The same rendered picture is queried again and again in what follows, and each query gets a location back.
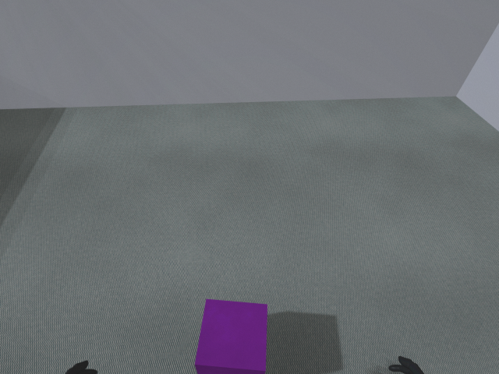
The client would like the carton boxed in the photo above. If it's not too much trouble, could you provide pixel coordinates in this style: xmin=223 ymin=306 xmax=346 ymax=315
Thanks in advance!
xmin=195 ymin=299 xmax=267 ymax=374

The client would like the right robot hand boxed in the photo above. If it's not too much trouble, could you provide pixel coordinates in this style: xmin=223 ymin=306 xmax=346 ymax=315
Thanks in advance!
xmin=388 ymin=356 xmax=424 ymax=374

